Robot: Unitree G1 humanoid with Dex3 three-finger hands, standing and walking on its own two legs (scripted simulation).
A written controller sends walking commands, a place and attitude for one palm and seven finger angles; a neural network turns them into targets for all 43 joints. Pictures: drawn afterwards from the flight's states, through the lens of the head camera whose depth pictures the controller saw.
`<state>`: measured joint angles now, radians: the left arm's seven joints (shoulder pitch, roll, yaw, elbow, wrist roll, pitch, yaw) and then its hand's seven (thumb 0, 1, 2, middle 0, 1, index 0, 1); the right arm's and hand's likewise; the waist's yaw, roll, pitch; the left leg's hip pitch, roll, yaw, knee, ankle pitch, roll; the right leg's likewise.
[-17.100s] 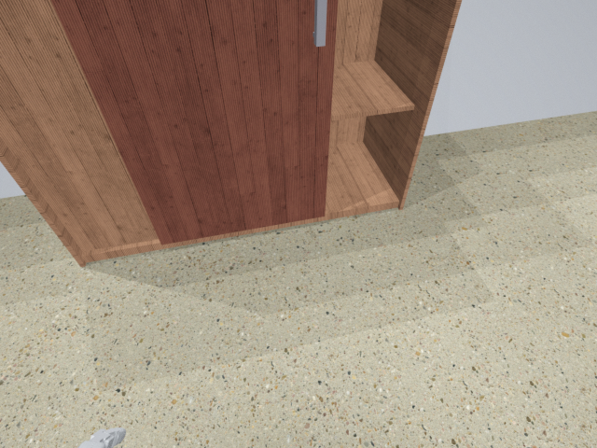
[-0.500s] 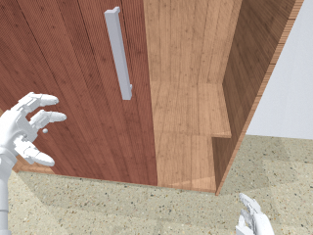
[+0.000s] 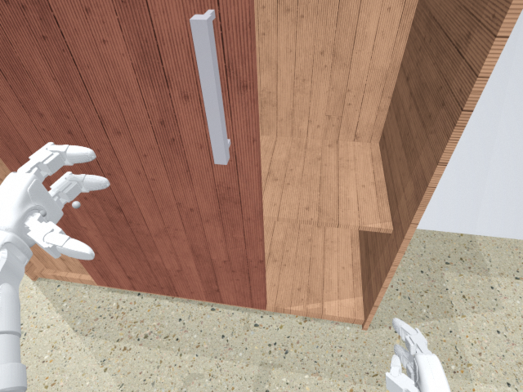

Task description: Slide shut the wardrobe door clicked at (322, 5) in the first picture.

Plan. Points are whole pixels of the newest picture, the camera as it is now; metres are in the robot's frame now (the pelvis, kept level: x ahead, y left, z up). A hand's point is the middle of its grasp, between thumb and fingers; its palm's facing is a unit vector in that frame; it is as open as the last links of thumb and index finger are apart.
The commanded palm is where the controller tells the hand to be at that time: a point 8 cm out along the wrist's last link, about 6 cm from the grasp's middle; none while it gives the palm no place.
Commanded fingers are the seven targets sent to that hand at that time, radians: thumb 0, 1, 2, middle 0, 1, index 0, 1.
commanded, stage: move the hooked fingers beside the handle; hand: left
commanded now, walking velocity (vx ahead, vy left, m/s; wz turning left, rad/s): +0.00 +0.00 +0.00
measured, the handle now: (216, 94) +0.57 +0.15 +0.20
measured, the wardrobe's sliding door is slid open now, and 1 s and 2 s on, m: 0.38 0.38 0.38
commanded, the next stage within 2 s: none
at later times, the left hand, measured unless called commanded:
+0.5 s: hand (118, 175) +0.35 +0.25 +0.19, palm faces -0.02 -1.00 -0.05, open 14.0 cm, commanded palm +0.33 +0.30 +0.18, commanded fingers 0.00 -0.50 0.30 -0.30 -1.20 -0.30 -1.20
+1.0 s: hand (152, 144) +0.42 +0.23 +0.19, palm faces -0.03 -1.00 -0.02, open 14.0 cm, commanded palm +0.41 +0.28 +0.18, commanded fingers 0.00 -0.50 0.30 -0.30 -1.20 -0.30 -1.20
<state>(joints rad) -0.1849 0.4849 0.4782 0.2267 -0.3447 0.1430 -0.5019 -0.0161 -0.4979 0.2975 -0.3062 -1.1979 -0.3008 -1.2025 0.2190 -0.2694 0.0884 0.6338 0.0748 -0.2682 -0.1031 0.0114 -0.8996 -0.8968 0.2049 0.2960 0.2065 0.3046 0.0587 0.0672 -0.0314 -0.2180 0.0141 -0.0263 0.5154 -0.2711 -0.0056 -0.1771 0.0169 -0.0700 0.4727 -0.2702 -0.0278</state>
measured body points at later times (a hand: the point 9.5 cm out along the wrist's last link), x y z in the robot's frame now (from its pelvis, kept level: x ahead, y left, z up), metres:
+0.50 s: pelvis +0.01 +0.02 +0.00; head +0.00 +0.00 +0.45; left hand +0.34 +0.31 +0.19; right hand +0.17 -0.22 -0.08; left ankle +0.00 +0.12 -0.74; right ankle -0.01 -0.10 -0.74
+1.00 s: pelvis +0.01 +0.01 +0.00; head +0.02 -0.01 +0.45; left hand +0.42 +0.28 +0.19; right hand +0.12 -0.25 -0.10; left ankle +0.00 +0.12 -0.74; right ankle -0.01 -0.10 -0.74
